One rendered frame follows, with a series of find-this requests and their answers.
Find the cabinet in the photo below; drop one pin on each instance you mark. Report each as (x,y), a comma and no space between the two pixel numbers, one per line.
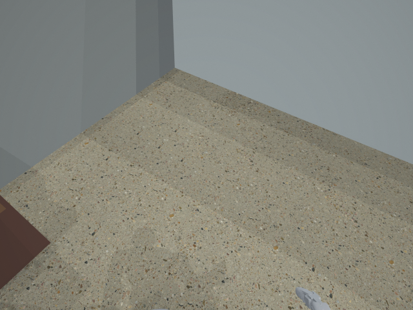
(20,242)

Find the robot right hand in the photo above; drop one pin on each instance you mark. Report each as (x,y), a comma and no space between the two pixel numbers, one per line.
(311,299)

